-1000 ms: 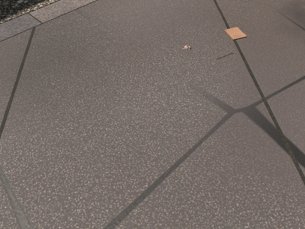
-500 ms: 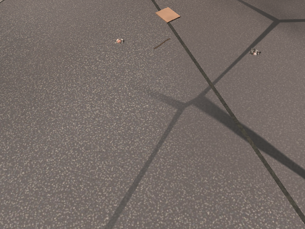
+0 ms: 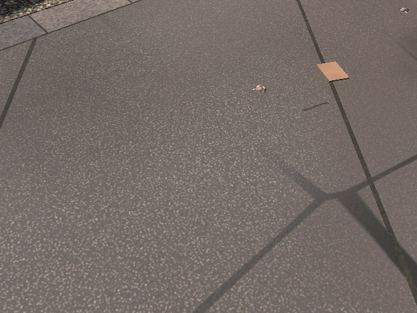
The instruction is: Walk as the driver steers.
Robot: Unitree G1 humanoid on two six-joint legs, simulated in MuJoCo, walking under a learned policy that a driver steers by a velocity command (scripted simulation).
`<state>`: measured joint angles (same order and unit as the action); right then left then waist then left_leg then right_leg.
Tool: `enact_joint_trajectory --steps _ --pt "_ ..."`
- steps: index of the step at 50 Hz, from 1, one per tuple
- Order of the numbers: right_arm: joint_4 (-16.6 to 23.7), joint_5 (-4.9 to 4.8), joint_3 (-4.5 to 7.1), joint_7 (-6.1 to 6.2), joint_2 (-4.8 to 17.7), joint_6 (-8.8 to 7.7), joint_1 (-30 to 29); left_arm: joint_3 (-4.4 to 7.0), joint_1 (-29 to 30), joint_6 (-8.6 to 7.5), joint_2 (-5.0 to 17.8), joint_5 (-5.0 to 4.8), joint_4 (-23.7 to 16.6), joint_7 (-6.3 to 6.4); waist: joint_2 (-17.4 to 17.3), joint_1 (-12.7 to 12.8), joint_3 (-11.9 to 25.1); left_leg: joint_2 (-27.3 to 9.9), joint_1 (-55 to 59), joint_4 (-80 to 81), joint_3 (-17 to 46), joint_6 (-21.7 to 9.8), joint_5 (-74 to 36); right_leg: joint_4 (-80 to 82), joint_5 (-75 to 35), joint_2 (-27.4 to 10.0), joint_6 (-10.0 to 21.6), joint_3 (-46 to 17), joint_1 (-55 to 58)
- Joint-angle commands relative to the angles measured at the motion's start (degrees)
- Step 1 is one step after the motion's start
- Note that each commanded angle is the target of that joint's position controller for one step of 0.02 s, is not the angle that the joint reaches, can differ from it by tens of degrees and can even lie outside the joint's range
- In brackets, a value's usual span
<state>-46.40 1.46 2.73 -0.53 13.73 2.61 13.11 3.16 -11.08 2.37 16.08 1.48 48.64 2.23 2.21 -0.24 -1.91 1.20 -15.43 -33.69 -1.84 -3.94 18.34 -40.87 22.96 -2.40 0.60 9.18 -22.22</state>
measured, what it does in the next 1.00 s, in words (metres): walks ahead, turning left: right foot, then left foot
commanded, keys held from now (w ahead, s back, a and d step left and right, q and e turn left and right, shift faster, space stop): q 0.36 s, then w+q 0.24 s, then w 0.04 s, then no key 0.36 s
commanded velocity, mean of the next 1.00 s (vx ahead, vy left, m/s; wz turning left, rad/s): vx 0.13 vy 0.00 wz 0.45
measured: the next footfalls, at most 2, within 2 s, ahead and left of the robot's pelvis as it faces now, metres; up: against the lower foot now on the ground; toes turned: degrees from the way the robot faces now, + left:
right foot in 0.46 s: +0.07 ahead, -0.11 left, +0.00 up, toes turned +21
left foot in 0.90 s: +0.17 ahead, +0.17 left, +0.00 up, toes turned +27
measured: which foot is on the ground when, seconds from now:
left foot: down 0.00-0.46, up 0.48-0.88, down 0.90-1.00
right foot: up 0.00-0.44, down 0.46-0.92, up 0.94-1.00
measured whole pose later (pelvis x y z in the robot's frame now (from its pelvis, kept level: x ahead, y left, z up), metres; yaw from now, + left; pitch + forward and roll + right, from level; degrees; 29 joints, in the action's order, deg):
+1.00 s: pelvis +0.11 +0.06 +0.00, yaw +26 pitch +0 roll -1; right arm -45.5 0.6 0.6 -0.3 11.9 -1.3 6.1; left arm 1.3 -20.5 -0.2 13.2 0.3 52.2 0.6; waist 1.0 3.5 -4.7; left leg 2.6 -19.5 -29.1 -1.7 -4.2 10.0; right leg -53.1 30.4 -0.8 1.2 0.9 -13.9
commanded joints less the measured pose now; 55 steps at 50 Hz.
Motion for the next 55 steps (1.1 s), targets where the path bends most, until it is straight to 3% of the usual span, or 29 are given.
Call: enact_joint_trajectory --steps 1,2,4,5,8,12,18,20,22,23,24,25,26,27,29,32,37,39,41,43,44,45,46,47,48,49,50,52,55 --pt "2.31 -0.39 3.24 1.61 12.05 -0.49 4.22 0.86 2.63 0.35 3.75 -0.49 -5.5 -0.06 -9.11 -0.42 -2.05 -17.81 2.26 19.59 23.88 -12.0 -16.38 -17.98 4.5 1.44 -1.94 -10.41 -11.71" --pt "3.47 -0.49 2.91 1.55 10.79 -0.23 -0.05 1.07 1.05 -0.05 4.27 -0.86 -4.59 -0.44 -7.51 1.5 -1.76 -14.08 2.8 19.02 20.36 -9.64 -15.46 -17.62 0.45 1.39 -1.75 -10.96 -11.42" --pt "4.92 -1.07 2.53 1.26 9.13 -0.52 -2.21 1.56 -0.88 -0.29 5.39 0.52 -3.43 -0.95 -8.15 1.72 1.95 -11.17 6.89 16.81 17.44 -9.0 -24.28 -20.4 -2.52 2.26 -2.01 -10.33 -10.91" --pt "4.92 -1.28 2.54 1.01 9.04 -0.71 -1.1 1.59 -0.88 -0.22 5.14 0.43 -3.59 -1.1 -7.03 1.34 3.41 -11.12 8.41 15.96 17.43 -9.21 -27.29 -21.07 -2.63 2.47 -2.37 -10.39 -10.74" --pt "4.18 -1.25 3.11 1.0 10.26 -1.1 2.3 1.24 1.13 0.07 4.0 -0.27 -4.9 -0.88 -7.13 -0.28 3.58 -11.12 12.29 14.86 19.34 -9.65 -28.38 -17.29 -2.35 2.21 -3.31 -11.07 -12.55" --pt "4.19 -0.76 3.65 1.26 11.44 -0.88 4.44 1.01 3.38 0.18 4.3 -0.55 -6.4 -0.44 -8.9 -2.12 3.52 -11.3 13.33 13.98 23.46 -10.46 -26.05 -10.73 -0.45 2.75 -3.53 -11.73 -11.59" --pt "5.3 -0.27 4.3 0.62 12.87 -0.41 1.94 0.52 3.36 -0.63 4.59 -1.3 -8.23 -0.07 -9.4 -1.78 4.68 -10.01 8.56 11.91 28.78 -9.59 -28.41 -2.31 1.25 5.04 -1.97 -12.22 -2.67" --pt "5.34 -0.27 4.59 0.22 13.0 -0.18 1.02 0.34 1.47 -1.27 4.73 -1.16 -8.48 -0.24 -9.2 -0.83 6.18 -8.22 5.52 13.07 31.43 -8.88 -11.87 3.19 2.35 6.08 -0.89 -12.12 3.4" --pt "6.35 -0.48 4.45 -0.01 11.96 0.19 -3.77 0.07 -3.74 -2.05 3.69 -1.03 -7.31 0.12 -7.63 3.96 3.75 -3.26 -6.21 12.15 30.82 -5.19 9.46 18.49 -3.16 6.41 0.57 -11.44 17.51" --pt "7.3 -0.87 3.7 0.19 8.86 -0.17 -3.76 0.97 -6.72 -2.54 7.68 -0.53 -6.76 0.85 0.03 4.93 2.76 1.65 -16.67 4.32 25.17 -1.48 19.28 25.78 4.21 -2.12 2.43 -20.2 25.93" --pt "8.75 -1.44 2.57 0.39 4.8 -0.78 -2.52 2.2 -8.22 -2.76 14.49 0.18 -7.6 1.06 12.35 4.86 4.61 10.53 -25.08 -12.41 11.88 0.93 19.11 33.74 21.39 -18.68 6.96 -41.72 29.25" --pt "8.66 0.96 3.39 0.51 9.94 -1.26 -4.92 2.64 -5.1 -2.84 14.96 1.34 -7.29 0.81 5.89 3.52 -1.51 5.68 -27.39 -19.44 11.68 1.33 10.91 35.16 23.04 -20.36 9.67 -44.46 19.76" --pt "8.11 1.1 3.92 -0.19 11.26 -1.55 -4.34 1.74 -2.57 -3.16 11.15 0.92 -7.67 0.58 3.75 1.14 -3.61 3.36 -25.48 -22.34 12.18 1.46 6.57 34.46 21.45 -17.86 9.81 -40.57 16.36" --pt "6.71 0.98 3.96 -1.03 11.03 -1.67 -2.06 1.06 -0.02 -3.57 8.41 0.22 -8.03 0.25 3.62 -0.49 -4.24 2.59 -24.66 -24.46 10.98 2.26 2.97 34.65 16.64 -14.33 8.35 -34.34 16.09" --pt "4.91 1.08 3.76 -2.49 10.13 -1.46 0.51 0.58 -0.04 -4.42 6.58 -0.17 -8.31 -0.06 6.01 -0.5 -3.14 1.54 -24.34 -29.3 8.06 3.43 -1.36 34.9 7.79 -10.27 7.26 -25.07 17.44" --pt "6.03 0.76 2.87 -3.51 7.83 -1.65 -3.16 0.89 -6.61 -6.03 6.32 0.07 -5.8 -1.19 3.48 1.95 -3.23 0.56 -27.62 -29.58 8.43 3.99 -5.27 34.6 -0.68 -10.13 8.02 -20.51 20.96" --pt "6.5 0.91 1.54 -3.05 5.14 -2.07 -7.25 0.79 -9.95 -6.74 5.9 -0.18 -2.92 -1.71 4.43 2.8 -3.25 0.7 -23.55 -16.89 5.2 5.49 -5.62 28.51 -36.34 -9.55 9.14 -11.34 22.79" --pt "7.11 0.7 0.51 -3.08 3.44 -2.19 -9.73 0.61 -10.12 -6.35 5.88 -0.47 -2.12 -1.85 5.9 3.21 -2.01 0.3 -16.7 -8.88 0.67 4.96 -5.75 25.45 -44.53 -8.67 8.5 -8.02 20.3" --pt "7.27 0.36 0.06 -2.73 3.33 -2.26 -10.97 0.6 -12.29 -5.73 6.34 -0.6 -0.48 -1.98 7.65 4.05 -0.89 1.27 -10.89 -3.29 -2.6 3.76 -5.96 22.23 -50.5 -8.5 7.96 -8.01 19.91" --pt "5.86 0.38 0.14 -1.92 4.33 -2.86 -7.11 0.67 -12.54 -5.4 6.96 -0.99 0.63 -1.83 7.58 2.0 0.85 2.23 -4.08 2.97 -2.29 1.29 -8.29 17.09 -55.02 -8.99 7.02 -9.26 20.34" --pt "3.67 0.96 0.33 -1.29 4.93 -3.68 -1.23 0.59 -11.68 -5.31 6.99 -1.42 0.91 -1.73 4.72 -1.42 3.47 2.66 3.68 10.09 -1.71 -0.06 -14.93 10.71 -54.05 -7.67 5.53 -8.09 19.14" --pt "1.92 1.9 0.78 -0.67 7.49 -4.57 4.32 0.12 -12.25 -5.55 5.96 -1.54 0.56 -1.67 1.35 -3.63 7.93 -2.7 14.75 11.62 3.15 -1.24 -23.96 4.14 -43.97 -6.34 3.53 -7.03 13.49" --pt "1.5 2.58 1.58 0.05 12.69 -4.95 10.23 -1.44 -15.11 -5.58 0.64 -1.45 -2.06 -1.73 -11.33 -3.24 16.77 -21.54 30.7 5.53 20.84 -6.06 -53.6 -10.6 -7.01 -2.27 1.23 -4.01 1.77" --pt "0.06 -1.42 1.92 0.81 12.76 -4.41 11.28 -0.97 -17.05 -3.94 1.84 -2.38 0.14 -1.3 -15.16 -3.65 22.73 -25.52 27.92 8.36 28.26 -14.05 -59.36 -18.37 12.36 3.66 0.87 -8.15 1.43" --pt "0.65 -2.33 1.23 0.83 10.01 -4.12 7.13 -0.33 -14.67 -2.74 4.45 -1.45 0.54 -1.2 -8.9 -2.21 16.42 -22.36 22.22 10.8 23.07 -13.45 -48.7 -21.55 12.64 1.34 0.93 -11.26 -0.32" --pt "1.34 -1.83 0.04 1.07 6.81 -4.08 1.82 -0.61 -11.28 -2.54 3.19 -0.95 0.44 -1.45 -8.23 -1.26 9.4 -19.49 15.94 13.59 19.69 -11.85 -42.06 -20.83 10.56 0.87 1.09 -11.16 -2.19" --pt "1.53 -1.23 -0.96 1.34 4.37 -3.97 -1.8 -0.85 -10.41 -2.32 2.03 -0.73 1.07 -1.51 -6.88 0.48 5.02 -16.6 10.7 15.99 16.15 -9.64 -39.18 -17.48 7.0 -0.47 0.82 -11.53 -1.14" --pt "1.04 -0.74 -1.41 1.86 3.75 -4.1 -4.49 -1.11 -12.94 -1.41 0.8 0.16 3.2 -1.61 -8.25 2.92 3.39 -12.58 4.08 17.67 10.44 -7.23 -38.71 -12.74 1.89 -0.23 -0.06 -10.03 5.12" --pt "-0.63 -0.42 -1.49 1.7 4.25 -4.68 -3.35 -1.17 -13.36 -0.51 -0.09 -0.06 4.8 -1.33 -8.02 2.98 4.77 -11.73 2.44 18.25 8.97 -7.32 -32.57 -6.39 0.93 0.77 -0.82 -9.25 8.5"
